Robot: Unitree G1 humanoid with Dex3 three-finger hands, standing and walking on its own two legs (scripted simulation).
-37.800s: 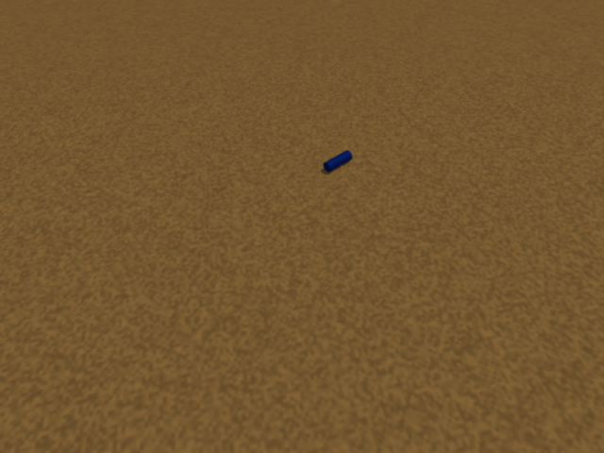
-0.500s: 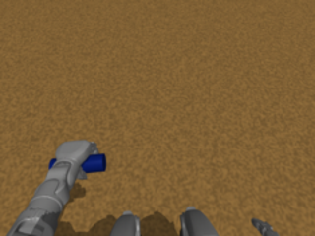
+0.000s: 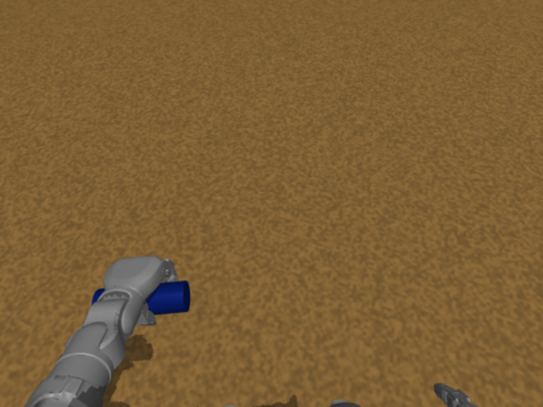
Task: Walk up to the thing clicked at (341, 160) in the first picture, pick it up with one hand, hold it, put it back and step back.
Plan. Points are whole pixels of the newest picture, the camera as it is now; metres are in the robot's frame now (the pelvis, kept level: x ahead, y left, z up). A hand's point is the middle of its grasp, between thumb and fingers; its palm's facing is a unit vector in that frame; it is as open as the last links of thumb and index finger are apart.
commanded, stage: hold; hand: left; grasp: from above
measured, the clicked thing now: (143, 300) +0.32 +0.23 -0.10
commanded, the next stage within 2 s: crouch in 1.76 s
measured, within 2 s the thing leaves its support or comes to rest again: neither
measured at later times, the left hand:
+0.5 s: hand (142, 301) +0.30 +0.21 -0.04, palm faces -0.49 -0.02 -0.87, open 8.4 cm
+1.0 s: hand (139, 311) +0.27 +0.20 -0.02, palm faces -0.47 -0.03 -0.88, open 8.4 cm
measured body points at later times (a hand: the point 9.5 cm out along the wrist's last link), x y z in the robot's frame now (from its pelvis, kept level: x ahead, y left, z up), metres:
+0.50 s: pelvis +0.00 -0.01 +0.01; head +0.03 -0.02 +0.46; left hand +0.32 +0.21 +0.01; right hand +0.12 -0.27 -0.11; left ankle +0.01 +0.11 -0.71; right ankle +0.01 -0.15 -0.71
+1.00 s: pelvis -0.02 -0.01 +0.02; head +0.00 -0.03 +0.47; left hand +0.29 +0.20 +0.03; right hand +0.12 -0.27 -0.10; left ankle +0.01 +0.11 -0.71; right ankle +0.01 -0.15 -0.71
